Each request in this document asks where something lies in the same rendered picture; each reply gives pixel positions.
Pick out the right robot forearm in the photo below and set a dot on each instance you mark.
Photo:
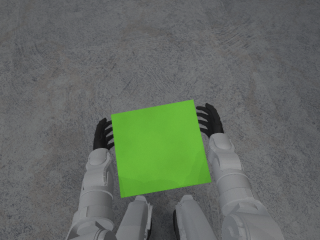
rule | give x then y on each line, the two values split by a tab
235	191

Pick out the robot right thigh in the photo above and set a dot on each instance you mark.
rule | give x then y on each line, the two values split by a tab
191	218

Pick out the right robot hand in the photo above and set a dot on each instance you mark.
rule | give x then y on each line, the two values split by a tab
213	122

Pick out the robot left upper arm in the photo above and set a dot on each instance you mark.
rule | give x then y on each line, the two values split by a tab
100	234

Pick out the left robot forearm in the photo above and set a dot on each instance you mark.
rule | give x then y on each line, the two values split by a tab
95	209

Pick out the right robot shin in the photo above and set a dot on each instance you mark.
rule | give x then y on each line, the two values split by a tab
182	234

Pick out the left robot hand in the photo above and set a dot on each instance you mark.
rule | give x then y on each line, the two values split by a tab
100	139

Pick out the robot right upper arm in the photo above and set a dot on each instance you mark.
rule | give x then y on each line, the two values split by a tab
249	226

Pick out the carton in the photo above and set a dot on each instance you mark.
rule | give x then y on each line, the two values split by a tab
159	148

